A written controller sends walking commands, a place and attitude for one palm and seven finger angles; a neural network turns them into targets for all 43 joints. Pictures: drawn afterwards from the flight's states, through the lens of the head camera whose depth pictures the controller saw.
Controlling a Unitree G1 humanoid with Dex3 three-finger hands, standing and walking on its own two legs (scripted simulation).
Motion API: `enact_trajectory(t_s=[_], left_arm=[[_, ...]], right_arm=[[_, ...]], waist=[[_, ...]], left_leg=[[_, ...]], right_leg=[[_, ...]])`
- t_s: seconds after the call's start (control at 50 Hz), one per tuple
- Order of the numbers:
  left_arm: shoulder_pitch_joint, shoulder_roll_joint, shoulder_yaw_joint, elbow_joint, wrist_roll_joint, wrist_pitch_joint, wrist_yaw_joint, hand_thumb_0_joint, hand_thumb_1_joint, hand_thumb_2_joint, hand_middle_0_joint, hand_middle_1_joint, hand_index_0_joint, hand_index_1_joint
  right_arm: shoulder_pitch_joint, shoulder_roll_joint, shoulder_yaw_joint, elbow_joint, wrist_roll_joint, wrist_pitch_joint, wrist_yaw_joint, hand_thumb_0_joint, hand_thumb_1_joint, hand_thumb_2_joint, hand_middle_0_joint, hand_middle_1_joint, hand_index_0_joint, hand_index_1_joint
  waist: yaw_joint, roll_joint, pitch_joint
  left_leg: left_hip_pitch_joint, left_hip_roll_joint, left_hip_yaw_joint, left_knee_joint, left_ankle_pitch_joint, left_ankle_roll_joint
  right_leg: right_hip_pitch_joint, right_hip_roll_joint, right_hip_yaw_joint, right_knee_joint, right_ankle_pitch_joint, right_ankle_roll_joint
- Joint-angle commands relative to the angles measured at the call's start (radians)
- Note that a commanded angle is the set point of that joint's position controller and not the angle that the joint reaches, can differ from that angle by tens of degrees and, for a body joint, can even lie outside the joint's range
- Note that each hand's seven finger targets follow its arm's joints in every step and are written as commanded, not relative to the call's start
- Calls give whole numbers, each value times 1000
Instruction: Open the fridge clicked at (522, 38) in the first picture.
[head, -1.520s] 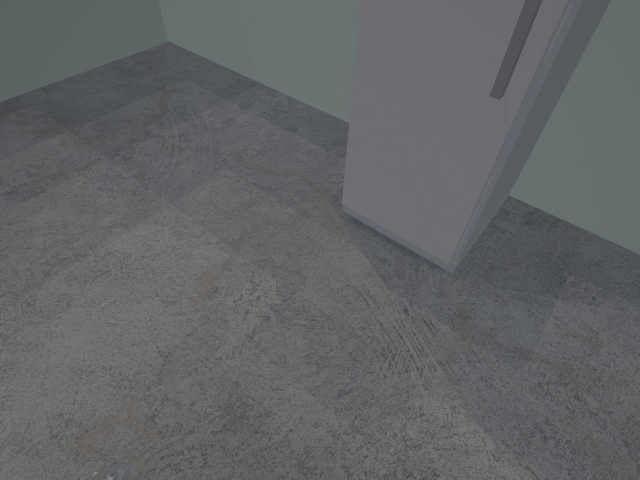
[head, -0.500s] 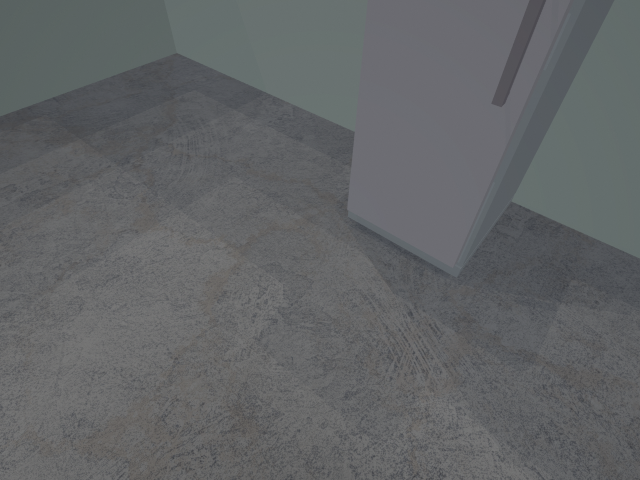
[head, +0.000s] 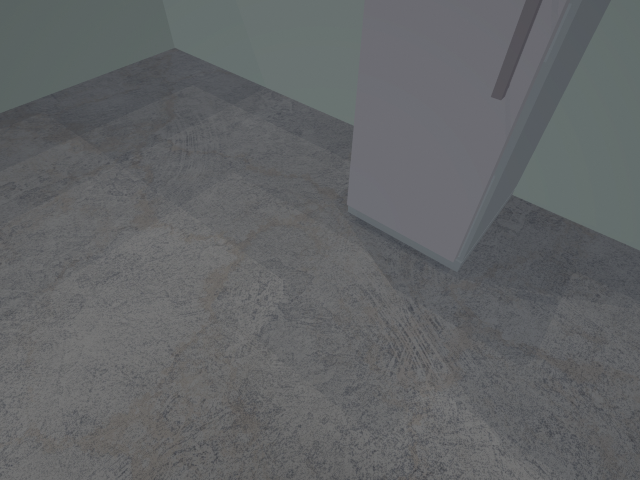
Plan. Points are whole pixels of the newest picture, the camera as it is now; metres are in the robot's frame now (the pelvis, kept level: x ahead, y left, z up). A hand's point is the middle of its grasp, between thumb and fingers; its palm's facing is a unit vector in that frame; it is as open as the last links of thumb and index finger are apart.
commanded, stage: walk to a spot facing it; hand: right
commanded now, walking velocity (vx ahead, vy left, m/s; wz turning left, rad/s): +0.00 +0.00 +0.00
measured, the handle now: (524, 32) +1.01 -0.41 +0.14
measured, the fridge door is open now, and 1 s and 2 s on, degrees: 0 0 0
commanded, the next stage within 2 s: turn to face it in 1.32 s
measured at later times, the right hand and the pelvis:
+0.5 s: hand out of the picture +0.10 -0.15 -0.18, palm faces -0.11 +0.98 -0.19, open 7.4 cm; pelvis +0.09 +0.03 -0.02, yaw +11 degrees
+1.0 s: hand (423, 325) +0.43 -0.17 -0.18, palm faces -0.36 +0.91 -0.20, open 7.4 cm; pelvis +0.30 +0.00 -0.01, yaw +27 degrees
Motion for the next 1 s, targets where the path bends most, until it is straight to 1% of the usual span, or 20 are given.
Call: enact_trajectory(t_s=[0.0, 0.04, 0.14, 0.22, 0.26, 0.32, 0.34, 0.36, 0.38, 0.44, 0.5, 0.66, 0.7, 0.72, 0.74, 0.76, 0.78, 0.84, 0.9, 0.98], left_arm=[[-48, 199, 35, -59, -4, -24, 11, 0, 900, 900, -200, -300, -200, -300], [15, 88, 12, -36, 5, -8, 8, 0, 900, 900, -200, -300, -200, -300], [81, 123, 47, -77, 13, 3, 7, 0, 900, 900, -200, -300, -200, -300], [171, 161, 83, -93, 8, -28, 15, 0, 900, 900, -200, -300, -200, -300], [174, 130, 83, -95, 10, -39, 16, 0, 900, 900, -200, -300, -200, -300], [93, 84, 72, -117, 12, -39, 13, 0, 900, 900, -200, -300, -200, -300], [66, 1, 55, -165, -3, -43, 4, 0, 900, 900, -200, -300, -200, -300], [-28, 11, 51, -219, 2, -51, -1, 0, 900, 900, -200, -300, -200, -300], [-77, 8, 59, -217, 3, -56, -2, 0, 900, 900, -200, -300, -200, -300], [-25, -26, 61, -187, 15, -46, -8, 0, 900, 900, -200, -300, -200, -300], [15, -62, 67, -178, 10, -31, -15, 0, 900, 900, -200, -300, -200, -300], [-83, -90, 67, -244, 1, -49, -32, 0, 900, 900, -200, -300, -200, -300], [-15, -70, 73, -228, 3, -58, -22, 0, 900, 900, -200, -300, -200, -300], [111, -45, 80, -190, 6, -64, -10, 0, 900, 900, -200, -300, -200, -300], [269, 25, 97, -143, 13, -69, 7, 0, 900, 900, -200, -300, -200, -300], [392, 158, 126, -123, 27, -72, 15, 0, 900, 900, -200, -300, -200, -300], [390, 155, 114, -128, 18, -61, 11, 0, 900, 900, -200, -300, -200, -300], [168, -19, 76, -170, 15, -71, 16, 0, 900, 900, -200, -300, -200, -300], [145, -59, 68, -159, 13, -89, 23, 0, 900, 900, -200, -300, -200, -300], [206, -57, 76, -146, 11, -99, 25, 0, 900, 900, -200, -300, -200, -300]], right_arm=[[-39, -201, -39, -58, 5, -20, -18, 0, -900, -900, 200, 300, 200, 300], [29, -90, -20, -35, 5, 2, -18, 0, -900, -900, 200, 300, 200, 300], [77, -88, -52, -96, -7, 26, 11, 0, -900, -900, 200, 300, 200, 300], [48, -5, -65, -165, -6, 3, 28, 0, -900, -900, 200, 300, 200, 300], [20, 8, -73, -189, -5, -8, 35, 0, -900, -900, 200, 300, 200, 300], [287, 19, -89, -99, -13, -21, 35, 0, -900, -900, 200, 300, 200, 300], [441, -110, -119, -57, -20, -39, 16, 0, -900, -900, 200, 300, 200, 300], [512, -131, -115, -46, 6, -44, -6, 0, -900, -900, 200, 300, 200, 300], [463, -102, -108, -55, 5, -44, -13, 0, -900, -900, 200, 300, 200, 300], [332, -16, -85, -87, -10, -54, -19, 0, -900, -900, 200, 300, 200, 300], [314, -1, -86, -80, -11, -65, -20, 0, -900, -900, 200, 300, 200, 300], [306, -5, -97, -59, -15, -62, -24, 0, -900, -900, 200, 300, 200, 300], [280, -18, -106, -67, -11, -58, -23, 0, -900, -900, 200, 300, 200, 300], [257, -17, -110, -73, -7, -58, -22, 0, -900, -900, 200, 300, 200, 300], [265, 15, -110, -82, -1, -57, -17, 0, -900, -900, 200, 300, 200, 300], [320, 83, -106, -98, 10, -49, -4, 0, -900, -900, 200, 300, 200, 300], [280, 81, -104, -128, 4, -54, -2, 0, -900, -900, 200, 300, 200, 300], [159, 85, -110, -136, -16, -30, 22, 0, -900, -900, 200, 300, 200, 300], [197, 117, -112, -126, -22, 10, 35, 0, -900, -900, 200, 300, 200, 300], [113, 122, -115, -174, -26, 25, 43, 0, -900, -900, 200, 300, 200, 300]], waist=[[3, -3, -61], [3, 7, -70], [9, -30, 101], [47, -206, 64], [41, -151, 63], [-90, -3, -10], [-142, 371, -40], [-157, 304, -25], [-138, 146, 40], [-46, 42, 76], [-13, 81, 49], [-31, 145, 52], [7, 117, 31], [63, 88, -23], [119, -8, -122], [134, -326, -243], [118, -310, -225], [32, -159, 47], [-21, -137, 36], [-11, -65, 27]], left_leg=[[0, 122, -100, -71, 118, 28], [-23, 109, -110, -61, -14, 20], [-238, 33, -155, 22, -379, 53], [-428, -11, 27, 404, -268, 19], [-419, 50, 24, 395, -315, 13], [61, 8, 75, 107, -104, 37], [261, 282, -395, -79, -161, 135], [260, 393, -647, -176, -57, 210], [181, 367, -588, -168, -70, 244], [51, 312, -430, -165, -15, 238], [14, 249, -276, -161, 109, 208], [29, 197, -199, -117, 212, 154], [-17, 178, -191, -33, 286, 141], [-53, 138, -160, 105, 356, 120], [-164, 86, -131, 329, 284, 93], [-371, -53, 7, 690, -215, 39], [-455, -51, -28, 885, -381, 45], [-504, 88, -25, 974, -136, 35], [-436, 116, 5, 908, -43, 11], [-556, 138, 15, 810, 48, -18]], right_leg=[[20, -109, 95, -61, 131, -36], [32, -104, 52, -27, 12, -17], [-74, -142, 86, -37, -426, -57], [95, -358, 258, -146, -327, -186], [98, -380, 187, -97, -109, -195], [-177, -219, -83, 300, -23, -70], [-497, -75, -207, 674, -258, 4], [-621, -53, -90, 808, -376, 3], [-643, -95, -19, 842, -284, -1], [-587, -135, -9, 805, -149, 23], [-527, -129, -44, 705, -74, 41], [-374, -78, -88, 350, 3, 20], [-197, -43, -111, 243, 6, 9], [-26, -30, -109, 166, 42, 0], [224, -112, -31, 129, 25, -20], [404, -418, 356, 52, -27, -110], [306, -529, 526, -116, -211, -164], [-61, -420, 274, -207, -338, -104], [-145, -351, 20, -201, -142, -87], [-15, -354, -64, -213, 5, -118]])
